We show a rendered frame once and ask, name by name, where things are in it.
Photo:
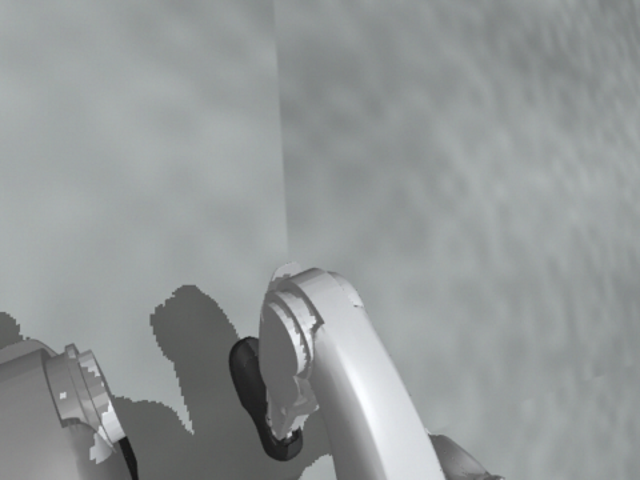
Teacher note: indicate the left robot foot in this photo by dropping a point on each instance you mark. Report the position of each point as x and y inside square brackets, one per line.
[129, 457]

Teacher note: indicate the right robot foot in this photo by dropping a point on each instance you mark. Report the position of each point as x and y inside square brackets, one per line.
[251, 390]

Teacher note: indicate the right robot hand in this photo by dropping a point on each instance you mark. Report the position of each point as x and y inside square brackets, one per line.
[456, 463]

